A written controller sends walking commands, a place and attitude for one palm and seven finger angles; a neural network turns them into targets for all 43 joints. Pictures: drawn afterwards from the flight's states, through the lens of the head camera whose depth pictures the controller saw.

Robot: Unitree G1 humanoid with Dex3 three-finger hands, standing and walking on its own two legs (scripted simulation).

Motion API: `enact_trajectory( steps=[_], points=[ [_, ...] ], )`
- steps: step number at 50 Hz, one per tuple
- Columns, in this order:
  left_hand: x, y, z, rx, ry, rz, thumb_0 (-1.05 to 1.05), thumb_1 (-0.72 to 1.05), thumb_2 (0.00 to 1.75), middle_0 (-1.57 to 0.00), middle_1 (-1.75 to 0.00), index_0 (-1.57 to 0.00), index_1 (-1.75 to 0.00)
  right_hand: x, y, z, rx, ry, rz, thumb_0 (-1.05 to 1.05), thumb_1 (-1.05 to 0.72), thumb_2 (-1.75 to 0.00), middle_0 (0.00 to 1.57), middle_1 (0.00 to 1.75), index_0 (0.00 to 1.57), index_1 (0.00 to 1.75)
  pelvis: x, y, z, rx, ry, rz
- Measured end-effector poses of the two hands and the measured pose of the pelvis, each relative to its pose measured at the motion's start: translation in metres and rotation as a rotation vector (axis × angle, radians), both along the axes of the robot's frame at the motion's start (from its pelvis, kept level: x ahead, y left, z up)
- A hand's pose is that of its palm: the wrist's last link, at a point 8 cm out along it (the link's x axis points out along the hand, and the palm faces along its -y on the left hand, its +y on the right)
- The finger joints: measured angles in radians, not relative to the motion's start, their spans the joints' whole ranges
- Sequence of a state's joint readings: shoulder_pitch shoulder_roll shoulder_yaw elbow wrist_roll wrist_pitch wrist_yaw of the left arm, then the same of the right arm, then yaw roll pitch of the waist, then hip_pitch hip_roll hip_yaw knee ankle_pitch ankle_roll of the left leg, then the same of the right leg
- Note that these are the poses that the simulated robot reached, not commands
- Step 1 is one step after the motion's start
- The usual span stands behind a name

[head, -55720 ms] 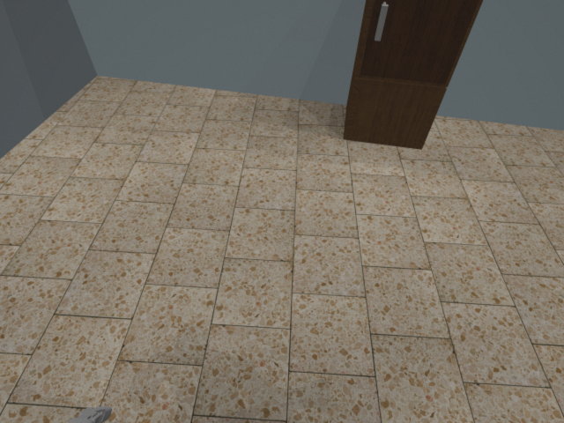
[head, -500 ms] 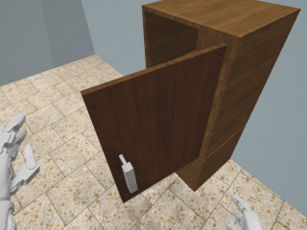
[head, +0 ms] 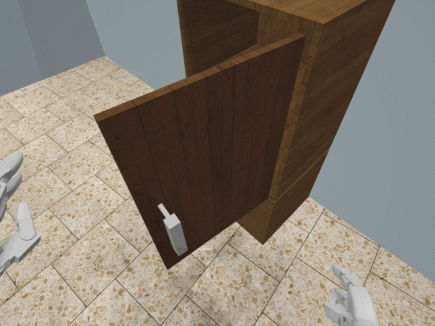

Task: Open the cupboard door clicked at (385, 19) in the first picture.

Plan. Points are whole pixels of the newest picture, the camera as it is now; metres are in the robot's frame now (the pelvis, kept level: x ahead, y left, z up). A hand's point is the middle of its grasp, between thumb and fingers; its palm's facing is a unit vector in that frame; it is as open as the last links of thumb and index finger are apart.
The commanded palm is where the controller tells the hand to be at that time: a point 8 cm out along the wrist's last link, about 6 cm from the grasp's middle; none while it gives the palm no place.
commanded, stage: step back with the hand held close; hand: left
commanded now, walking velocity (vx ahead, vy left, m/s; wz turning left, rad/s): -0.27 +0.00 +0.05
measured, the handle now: (171, 229) +0.33 +0.14 -0.08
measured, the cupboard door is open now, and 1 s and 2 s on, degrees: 83 83 83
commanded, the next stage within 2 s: stop stepping back and stand still in 0.82 s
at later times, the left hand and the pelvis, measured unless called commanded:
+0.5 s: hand out of the picture +0.10 +0.29 +0.16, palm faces +0.51 -0.70 -0.49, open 7.4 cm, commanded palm +0.03 +0.32 +0.17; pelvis -0.08 +0.01 -0.02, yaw +5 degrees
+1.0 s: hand out of the picture +0.03 +0.26 +0.16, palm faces +0.41 -0.81 -0.41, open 7.4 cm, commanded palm -0.03 +0.30 +0.17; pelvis -0.18 +0.00 -0.01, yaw -1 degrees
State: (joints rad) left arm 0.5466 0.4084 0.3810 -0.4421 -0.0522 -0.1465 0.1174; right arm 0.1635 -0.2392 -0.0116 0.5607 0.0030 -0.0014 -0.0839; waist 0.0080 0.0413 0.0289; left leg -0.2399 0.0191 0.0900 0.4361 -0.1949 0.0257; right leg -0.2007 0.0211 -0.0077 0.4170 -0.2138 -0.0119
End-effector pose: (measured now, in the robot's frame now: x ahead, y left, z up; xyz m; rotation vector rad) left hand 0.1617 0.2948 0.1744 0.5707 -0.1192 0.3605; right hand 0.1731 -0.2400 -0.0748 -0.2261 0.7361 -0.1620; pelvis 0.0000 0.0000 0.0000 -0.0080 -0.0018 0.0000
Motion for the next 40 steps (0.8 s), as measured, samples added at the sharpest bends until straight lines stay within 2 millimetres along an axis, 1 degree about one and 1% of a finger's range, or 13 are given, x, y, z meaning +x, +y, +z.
enact_trajectory(
  steps=[3, 7, 12, 17, 22, 26, 29, 31, 33, 36, 40],
  points=[
    [-0.008, 0.004, 0.003, 0.014, -0.019, -0.009, 0.01, 0.89, 0.90, -0.21, -0.31, -0.22, -0.31, -0.012, -0.001, 0.002, -0.014, 0.005, -0.012, 0.01, -0.90, -0.90, 0.20, 0.30, 0.20, 0.30, -0.009, 0.002, -0.001, -0.001, -0.002, -0.002],
    [-0.023, 0.009, 0.005, 0.021, -0.053, -0.010, 0.01, 0.89, 0.90, -0.21, -0.31, -0.22, -0.31, -0.028, 0.002, 0.004, -0.025, -0.001, -0.014, 0.01, -0.90, -0.90, 0.20, 0.30, 0.20, 0.30, -0.023, 0.006, -0.003, -0.006, -0.007, -0.001],
    [-0.046, 0.016, 0.001, 0.020, -0.080, 0.004, 0.01, 0.89, 0.90, -0.21, -0.31, -0.22, -0.31, -0.049, 0.009, 0.003, -0.035, -0.007, 0.000, 0.01, -0.90, -0.90, 0.20, 0.30, 0.20, 0.30, -0.042, 0.011, -0.006, -0.018, -0.008, 0.009],
    [-0.067, 0.025, -0.003, 0.036, -0.104, 0.027, 0.01, 0.89, 0.90, -0.21, -0.31, -0.22, -0.31, -0.069, 0.018, -0.002, -0.046, 0.005, 0.028, 0.01, -0.90, -0.90, 0.20, 0.30, 0.20, 0.30, -0.058, 0.015, -0.010, -0.027, -0.013, 0.034],
    [-0.093, 0.031, 0.001, 0.076, -0.143, 0.073, 0.01, 0.89, 0.90, -0.21, -0.31, -0.22, -0.31, -0.080, 0.027, -0.013, -0.034, 0.017, 0.081, 0.01, -0.90, -0.90, 0.20, 0.30, 0.20, 0.30, -0.071, 0.012, -0.016, -0.025, -0.011, 0.083],
    [-0.113, 0.027, 0.002, 0.059, -0.156, 0.099, 0.01, 0.89, 0.90, -0.21, -0.31, -0.21, -0.31, -0.084, 0.033, -0.018, -0.013, 0.019, 0.117, 0.01, -0.90, -0.90, 0.20, 0.30, 0.20, 0.30, -0.085, 0.008, -0.017, -0.031, -0.009, 0.081],
    [-0.122, 0.023, 0.001, 0.029, -0.165, 0.087, 0.01, 0.89, 0.90, -0.21, -0.31, -0.21, -0.31, -0.087, 0.035, -0.015, -0.010, 0.019, 0.127, 0.01, -0.90, -0.90, 0.20, 0.30, 0.20, 0.30, -0.093, 0.008, -0.015, -0.032, -0.006, 0.083],
    [-0.126, 0.023, 0.001, 0.016, -0.174, 0.070, 0.01, 0.89, 0.90, -0.21, -0.31, -0.21, -0.31, -0.091, 0.035, -0.013, -0.018, 0.020, 0.120, 0.01, -0.90, -0.90, 0.20, 0.30, 0.20, 0.30, -0.097, 0.011, -0.014, -0.032, -0.003, 0.080],
    [-0.127, 0.026, 0.000, 0.013, -0.182, 0.049, 0.01, 0.89, 0.90, -0.21, -0.31, -0.21, -0.31, -0.095, 0.036, -0.009, -0.032, 0.015, 0.105, 0.01, -0.90, -0.90, 0.20, 0.30, 0.20, 0.30, -0.102, 0.015, -0.015, -0.038, 0.001, 0.083],
    [-0.130, 0.036, 0.001, 0.046, -0.182, 0.023, 0.01, 0.89, 0.90, -0.21, -0.31, -0.21, -0.31, -0.102, 0.037, -0.003, -0.051, -0.006, 0.090, 0.01, -0.90, -0.90, 0.20, 0.30, 0.20, 0.30, -0.115, 0.020, -0.015, -0.044, -0.009, 0.075],
    [-0.142, 0.046, 0.007, 0.057, -0.169, 0.039, 0.01, 0.89, 0.90, -0.21, -0.31, -0.22, -0.31, -0.116, 0.042, 0.008, -0.049, -0.034, 0.095, 0.01, -0.90, -0.90, 0.20, 0.30, 0.20, 0.30, -0.130, 0.019, -0.008, -0.065, 0.011, 0.059]
  ],
)
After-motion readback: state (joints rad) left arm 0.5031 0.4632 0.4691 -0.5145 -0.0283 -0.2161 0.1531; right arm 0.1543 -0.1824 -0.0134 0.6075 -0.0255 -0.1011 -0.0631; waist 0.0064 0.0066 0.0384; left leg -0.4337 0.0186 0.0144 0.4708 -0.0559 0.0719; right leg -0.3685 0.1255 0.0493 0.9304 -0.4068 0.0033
